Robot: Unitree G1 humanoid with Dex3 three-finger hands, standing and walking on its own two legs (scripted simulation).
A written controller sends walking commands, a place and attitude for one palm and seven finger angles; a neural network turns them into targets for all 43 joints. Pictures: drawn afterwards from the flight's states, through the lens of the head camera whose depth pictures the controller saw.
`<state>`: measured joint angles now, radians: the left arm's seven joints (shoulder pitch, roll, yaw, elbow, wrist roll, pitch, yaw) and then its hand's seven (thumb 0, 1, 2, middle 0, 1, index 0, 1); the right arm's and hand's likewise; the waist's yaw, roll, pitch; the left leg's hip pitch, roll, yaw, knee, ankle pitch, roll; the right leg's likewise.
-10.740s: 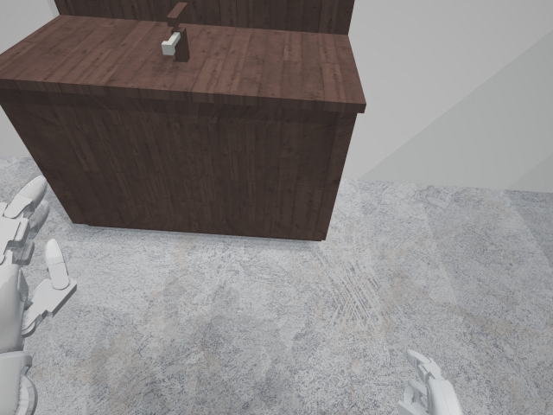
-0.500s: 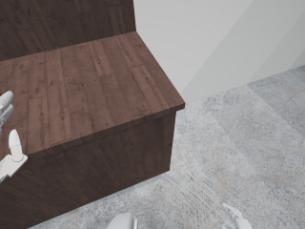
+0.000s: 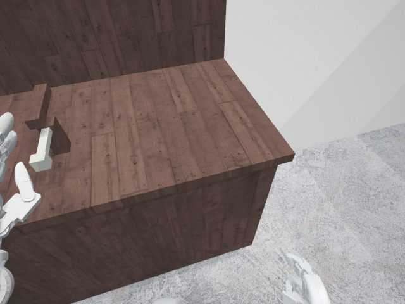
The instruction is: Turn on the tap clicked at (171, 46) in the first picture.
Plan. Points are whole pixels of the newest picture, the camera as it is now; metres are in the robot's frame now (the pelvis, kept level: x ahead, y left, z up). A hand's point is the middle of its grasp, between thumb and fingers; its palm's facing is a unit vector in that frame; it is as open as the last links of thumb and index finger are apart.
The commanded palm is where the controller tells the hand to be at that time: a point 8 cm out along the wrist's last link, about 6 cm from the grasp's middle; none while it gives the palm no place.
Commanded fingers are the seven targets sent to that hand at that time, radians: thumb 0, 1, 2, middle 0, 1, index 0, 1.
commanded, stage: come to a stop and stand still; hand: left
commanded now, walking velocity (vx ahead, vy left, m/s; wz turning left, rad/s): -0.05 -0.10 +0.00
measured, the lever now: (41, 161) +0.34 +0.37 +0.09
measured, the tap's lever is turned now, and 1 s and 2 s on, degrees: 0 0 0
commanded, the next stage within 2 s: look again from close up in 1.78 s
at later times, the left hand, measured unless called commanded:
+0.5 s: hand (10, 181) +0.22 +0.29 +0.20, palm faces +0.43 -0.75 -0.51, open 7.4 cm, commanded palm +0.15 +0.30 +0.19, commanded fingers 0.00 0.90 0.90 -0.20 -0.30 -0.20 -0.30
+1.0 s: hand out of the picture +0.19 +0.31 +0.19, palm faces +0.45 -0.83 -0.33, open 7.4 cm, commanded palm +0.13 +0.33 +0.19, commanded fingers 0.00 0.90 0.90 -0.20 -0.30 -0.20 -0.30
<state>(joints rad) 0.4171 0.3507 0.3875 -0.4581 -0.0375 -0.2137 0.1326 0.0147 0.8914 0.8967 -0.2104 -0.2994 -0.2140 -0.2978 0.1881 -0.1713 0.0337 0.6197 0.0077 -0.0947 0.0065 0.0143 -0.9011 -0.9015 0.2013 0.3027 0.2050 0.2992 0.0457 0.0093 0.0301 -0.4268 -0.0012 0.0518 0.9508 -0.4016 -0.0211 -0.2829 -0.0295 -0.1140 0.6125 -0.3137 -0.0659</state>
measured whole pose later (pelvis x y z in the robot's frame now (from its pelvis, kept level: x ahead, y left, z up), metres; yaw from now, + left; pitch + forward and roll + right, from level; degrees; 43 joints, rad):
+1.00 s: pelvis -0.04 +0.06 +0.01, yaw -2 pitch -3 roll -2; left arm 0.32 0.36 0.40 -0.44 -0.02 -0.21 0.13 0.02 0.89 0.90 -0.21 -0.30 -0.21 -0.30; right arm 0.26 -0.19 0.02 0.60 0.01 -0.16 -0.02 0.02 -0.90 -0.90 0.20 0.30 0.20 0.30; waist 0.04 -0.02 0.06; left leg -0.28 0.01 0.04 0.52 -0.19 0.04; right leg -0.22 0.02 -0.01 0.45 -0.18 0.00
